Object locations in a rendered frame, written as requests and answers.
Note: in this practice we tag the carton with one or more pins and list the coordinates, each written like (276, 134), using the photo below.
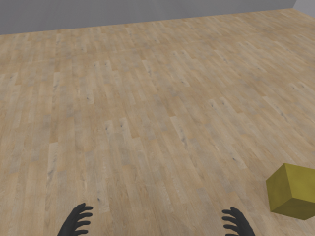
(291, 191)

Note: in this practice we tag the robot right hand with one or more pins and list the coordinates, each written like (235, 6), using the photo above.
(243, 227)

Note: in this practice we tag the robot left hand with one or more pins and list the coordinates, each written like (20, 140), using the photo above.
(71, 223)

